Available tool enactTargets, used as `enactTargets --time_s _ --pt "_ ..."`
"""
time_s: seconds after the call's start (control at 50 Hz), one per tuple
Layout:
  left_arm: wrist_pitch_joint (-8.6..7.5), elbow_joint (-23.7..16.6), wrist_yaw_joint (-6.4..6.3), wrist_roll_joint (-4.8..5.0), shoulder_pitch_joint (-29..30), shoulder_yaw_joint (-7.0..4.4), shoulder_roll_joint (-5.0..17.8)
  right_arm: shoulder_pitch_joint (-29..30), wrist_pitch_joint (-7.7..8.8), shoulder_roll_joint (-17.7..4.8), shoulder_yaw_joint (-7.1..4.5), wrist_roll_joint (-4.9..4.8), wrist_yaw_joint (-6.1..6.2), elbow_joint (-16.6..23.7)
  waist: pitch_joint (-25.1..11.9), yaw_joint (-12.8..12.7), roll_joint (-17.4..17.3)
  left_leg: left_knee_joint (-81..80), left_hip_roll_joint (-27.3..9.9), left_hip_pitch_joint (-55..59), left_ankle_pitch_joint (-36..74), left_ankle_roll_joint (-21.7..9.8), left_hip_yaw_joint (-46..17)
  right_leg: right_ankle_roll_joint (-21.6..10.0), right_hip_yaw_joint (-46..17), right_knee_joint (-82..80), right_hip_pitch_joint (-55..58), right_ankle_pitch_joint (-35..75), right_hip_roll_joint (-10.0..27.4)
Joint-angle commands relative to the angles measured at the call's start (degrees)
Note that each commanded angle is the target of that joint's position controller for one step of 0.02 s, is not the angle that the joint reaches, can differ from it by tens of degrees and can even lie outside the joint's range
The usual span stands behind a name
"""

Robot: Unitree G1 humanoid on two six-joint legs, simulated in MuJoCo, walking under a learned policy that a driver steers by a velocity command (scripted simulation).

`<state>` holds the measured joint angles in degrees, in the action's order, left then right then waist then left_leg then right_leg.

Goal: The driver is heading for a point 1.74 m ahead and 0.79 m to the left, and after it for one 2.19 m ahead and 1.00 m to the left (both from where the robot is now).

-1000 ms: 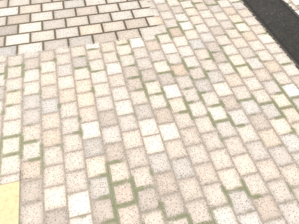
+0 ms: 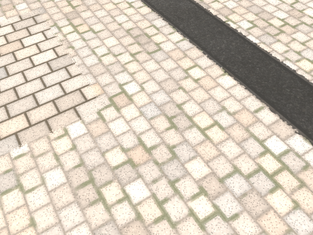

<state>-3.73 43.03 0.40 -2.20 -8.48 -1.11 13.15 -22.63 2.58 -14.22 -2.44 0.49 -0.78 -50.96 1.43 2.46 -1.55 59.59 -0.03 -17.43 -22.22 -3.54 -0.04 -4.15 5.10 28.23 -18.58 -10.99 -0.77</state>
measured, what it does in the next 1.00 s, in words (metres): walks ahead, turning left: left foot, then right foot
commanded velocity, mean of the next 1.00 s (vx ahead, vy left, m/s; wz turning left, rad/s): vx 0.50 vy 0.00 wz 0.50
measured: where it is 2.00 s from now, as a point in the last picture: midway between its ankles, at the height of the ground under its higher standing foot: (84, 152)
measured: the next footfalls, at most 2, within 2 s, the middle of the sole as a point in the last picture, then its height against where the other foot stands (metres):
left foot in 0.44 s outside the picture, level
right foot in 0.94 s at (149, 187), level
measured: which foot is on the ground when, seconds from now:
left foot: up 0.00-0.42, down 0.44-0.96, up 0.98-1.00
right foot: down 0.00-0.42, up 0.44-0.92, down 0.94-1.00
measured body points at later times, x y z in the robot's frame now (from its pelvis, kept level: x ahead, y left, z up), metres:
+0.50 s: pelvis +0.26 +0.04 -0.02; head +0.29 +0.05 +0.43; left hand +0.19 +0.29 -0.16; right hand +0.49 -0.15 -0.13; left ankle +0.32 +0.11 -0.74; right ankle +0.09 -0.09 -0.65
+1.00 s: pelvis +0.53 +0.09 -0.01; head +0.56 +0.10 +0.43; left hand +0.59 +0.41 -0.09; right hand +0.68 -0.16 -0.14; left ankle +0.34 +0.10 -0.70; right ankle +0.67 +0.05 -0.74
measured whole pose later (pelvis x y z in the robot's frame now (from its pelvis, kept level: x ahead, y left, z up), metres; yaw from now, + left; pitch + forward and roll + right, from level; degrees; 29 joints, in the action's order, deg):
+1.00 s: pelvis +0.53 +0.09 -0.01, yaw +33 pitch +1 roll +0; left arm -4.1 39.5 -0.2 -2.7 -3.7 -0.9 14.8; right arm -23.6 2.2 -17.6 -4.6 0.4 -0.2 -48.2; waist 2.2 4.5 -0.7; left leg 48.3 7.7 -8.5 -28.5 -5.1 -9.9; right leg -1.3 0.6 33.0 -25.6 -7.9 -0.5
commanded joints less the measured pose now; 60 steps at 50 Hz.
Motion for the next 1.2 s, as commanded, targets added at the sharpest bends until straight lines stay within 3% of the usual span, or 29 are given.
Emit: enactTargets --time_s 0.02,0.1,0.2,0.32,0.38,0.4,0.42,0.44,0.46,0.48,0.5,0.52,0.54,0.58,0.64,0.7,0.76,0.84,0.88,0.92,0.94,0.96,0.98,1.0,1.02,1.04,1.1,1.14,1.2 --pt "-1.15 0.57 -0.6 0.77 -7.22 -1.6 4.93 -0.58 -0.46 -4.73 -1.34 0.94 -0.62 2.96 -0.55 -2.59 7.66 3.16 -4.56 -15.16 4.87 0.2 -3.11 -4.49 -15.56 -18.66 13.12 2.36 15.28" --pt "-2.78 2.67 -0.73 1.34 -9.58 -2.18 6.05 2.88 -1.91 -2.99 -1.5 1.21 -1.75 3.52 0.69 -1.55 5.62 2.63 -4.8 -18.56 11.21 1.39 -2.45 -4.31 -7.8 -21.01 13.01 12.1 14.5" --pt "-2.68 5.09 -0.94 1.29 -12.48 -2.15 5.48 12.7 -1.91 -1.86 -0.96 1.15 -2.43 6.63 3.24 -2.92 5.02 -7.68 -4.82 -22.86 20.5 2.22 -0.1 -3.73 0.12 -21.23 14.83 18.11 12.98" --pt "-1.9 8.48 -1.82 1.1 -17.53 -2.45 7.16 22.31 -1.63 -1.23 0.14 1.54 -3.3 10.61 4.76 -5.31 4.87 -21.96 -2.47 -19.32 20.36 -1.31 6.93 -2.27 5.94 -17.23 22.37 31.46 14.76" --pt "-1.0 9.0 -2.55 0.83 -16.53 -2.89 9.51 18.23 -1.78 -2.71 -0.52 1.75 -2.65 10.07 0.91 -2.55 7.13 -23.5 2.49 -11.62 11.81 -4.99 10.09 -1.5 8.61 -6.19 26.57 55.96 15.53" --pt "-0.43 8.99 -2.65 0.65 -16.02 -3.15 10.45 13.8 -1.62 -3.73 -1.09 1.78 -2.32 8.99 -1.82 -0.49 7.47 -24.32 4.4 -6.64 8.8 -6.55 10.27 -1.72 9.0 1.45 26.59 59.99 15.75" --pt "0.07 8.75 -2.6 0.71 -15.69 -3.33 11.1 7.2 -1.16 -5.28 -2.01 2.04 -1.88 7.08 -5.71 2.39 6.81 -27.44 5.88 2.03 8.18 -8.27 9.15 -1.57 9.15 12.07 23.53 55.95 15.63" --pt "0.1 7.51 -2.34 0.9 -14.34 -3.24 10.81 -1.76 -0.86 -8.83 -3.57 2.76 -1.06 4.54 -10.4 6.91 2.85 -31.81 1.68 16.04 6.85 -11.16 1.55 -0.04 9.67 27.86 12.95 40.99 14.04" --pt "-0.35 3.67 -1.07 1.53 -16.6 -1.87 3.89 -1.31 -1.22 -15.82 -5.47 2.54 -0.21 5.03 -14.61 2.84 -11.02 -33.71 -16.27 34.24 7.71 -19.78 -27.69 3.38 8.53 49.83 -13.28 -11.74 3.2" --pt "-1.05 1.41 -0.78 1.2 -10.05 -2.73 8.13 -2.25 -1.87 -16.18 -5.66 0.36 -0.25 5.71 -17.65 5.15 -4.74 -41.61 -19.71 35.94 9.81 -22.96 -43.42 3.79 -5.12 57.57 -21.87 -18.39 -1.23" --pt "-1.85 -0.19 -0.5 1.49 -6.06 -2.41 7.64 0.78 -2.08 -14.45 -5.24 0.0 0.26 5.23 -9.21 3.8 -1.23 -43.05 -18.7 30.26 12.96 -20.85 -33.87 3.2 -8.0 54.82 -26.17 -12.26 3.01" --pt "-2.47 0.05 -0.53 1.64 -6.45 -2.13 7.39 3.14 -1.9 -11.18 -4.44 -0.18 0.47 5.01 -4.12 1.34 2.16 -44.12 -16.58 22.32 18.49 -18.26 -28.27 3.12 -7.46 48.88 -23.67 -8.48 5.07" --pt "-2.16 0.69 -0.63 1.13 -7.02 -2.27 7.27 5.59 -1.53 -9.19 -3.86 -0.09 0.65 5.21 -1.11 -1.18 4.03 -44.82 -13.42 16.28 23.95 -15.83 -23.47 3.48 -7.46 44.33 -20.31 -7.68 6.4" --pt "0.1 1.0 -0.42 -0.5 -9.29 -2.15 6.51 7.54 -0.55 -7.37 -3.05 -0.47 0.69 5.61 -1.59 -3.98 2.82 -45.98 -9.68 10.04 30.48 -14.45 -17.85 5.08 -7.55 39.44 -14.04 -7.88 7.05" --pt "1.83 -0.4 0.17 -0.69 -6.96 -1.84 5.1 5.37 0.64 -9.49 -3.5 -0.5 0.33 5.05 -1.23 -4.19 1.43 -47.26 -6.87 6.75 31.72 -13.85 -15.01 6.8 -5.72 32.77 -14.17 -4.93 6.84" --pt "2.03 -3.21 0.38 -0.44 1.06 -1.64 5.17 2.13 0.55 -9.85 -3.66 -0.43 0.27 4.64 0.88 -1.54 -0.58 -48.17 -5.27 7.21 27.72 -11.84 -15.3 7.77 -5.19 23.51 -17.63 2.6 6.66" --pt "1.78 -5.16 0.69 -0.01 7.07 -1.29 5.17 -1.17 0.38 -10.18 -3.86 -0.35 0.33 4.34 0.67 1.23 -1.86 -46.62 -4.96 10.99 27.98 -10.32 -16.42 7.7 -5.43 15.72 -18.58 8.17 5.26" --pt "0.91 -7.54 0.89 0.55 12.42 -0.97 5.93 -3.73 0.17 -10.97 -4.03 0.36 0.85 4.49 0.51 3.12 -2.48 -42.53 -6.33 15.69 33.05 -9.6 -19.17 6.78 -5.76 8.71 -17.28 8.11 2.86" --pt "0.41 -7.59 0.76 0.73 10.27 -1.24 7.21 -1.92 0.22 -11.87 -4.25 0.59 1.27 5.37 0.23 1.22 -3.28 -40.16 -7.15 15.1 34.09 -7.91 -21.16 5.59 -6.76 4.58 -11.34 5.52 1.96" --pt "-0.25 -5.0 0.0 0.85 1.02 -2.17 9.37 1.61 0.55 -12.91 -4.46 0.65 1.13 6.48 -2.71 -3.52 -3.14 -32.96 -5.64 11.06 39.66 -5.56 -21.4 3.78 -5.9 0.82 3.02 1.5 -0.52" --pt "-1.04 -3.18 -0.71 0.3 -6.49 -2.98 11.32 2.23 0.99 -11.9 -4.13 0.16 0.64 6.57 -6.86 -7.5 0.44 -22.0 -1.69 7.49 38.18 -4.05 -18.35 2.07 -7.7 -2.73 14.08 1.88 1.84" --pt "-1.34 -2.92 -1.78 -1.11 -16.12 -3.94 15.85 1.54 1.49 -7.02 -2.71 -0.45 0.33 8.44 -16.29 -10.56 7.67 -5.19 2.14 0.83 22.11 -2.64 -12.82 -0.8 -21.92 -5.01 27.11 -11.85 16.21" --pt "-0.51 -2.99 -1.75 -1.48 -13.73 -4.85 20.11 -5.22 1.3 -4.24 -2.1 -1.45 0.34 10.07 -18.55 -5.16 21.14 5.99 9.8 -15.41 -10.97 -1.33 -7.34 -6.71 -48.66 -13.57 33.84 -16.41 26.87" --pt "0.09 -3.26 -1.33 -0.43 -10.23 -4.19 14.72 -4.88 0.3 -8.38 -2.44 0.51 0.86 7.48 -11.7 -3.78 11.41 11.31 4.14 -19.54 -6.7 -1.78 -8.04 -7.55 -48.54 -13.61 27.17 -22.75 25.27" --pt "0.1 -3.63 -0.94 0.14 -7.03 -2.99 9.61 -1.41 0.11 -8.53 -2.5 0.96 0.32 7.16 -5.38 -3.6 5.07 10.35 2.32 -18.71 -0.96 -1.54 -7.61 -6.6 -39.12 -14.16 20.21 -20.03 22.06" --pt "-0.08 -3.05 -0.6 0.11 -5.57 -2.37 7.38 0.86 0.08 -7.27 -2.17 1.02 -0.12 7.38 -2.23 -3.16 3.44 7.78 0.92 -17.24 2.0 -1.0 -7.1 -5.62 -30.93 -15.13 15.48 -11.39 18.81" --pt "-1.58 -0.24 -0.25 0.64 -7.79 -2.09 6.96 1.56 -1.07 -5.84 -1.73 1.87 -1.22 7.35 -1.48 -2.08 8.24 4.07 0.15 -13.86 4.03 0.29 -6.16 -4.61 -19.17 -16.43 11.46 6.46 14.12" --pt "-2.56 1.22 0.21 1.21 -9.59 -2.36 7.61 3.55 -1.34 -5.61 -1.55 1.87 -1.51 8.02 -1.58 -1.79 7.76 2.39 0.31 -15.78 5.72 0.83 -6.18 -5.71 -16.18 -17.26 12.4 12.24 14.17" --pt "-2.63 2.83 0.33 1.41 -11.15 -2.54 7.95 10.41 -1.26 -5.0 -0.89 1.99 -1.98 10.13 0.46 -2.59 6.97 -4.2 -1.16 -20.06 10.76 2.09 -4.83 -6.51 -12.42 -19.98 13.12 12.17 13.82"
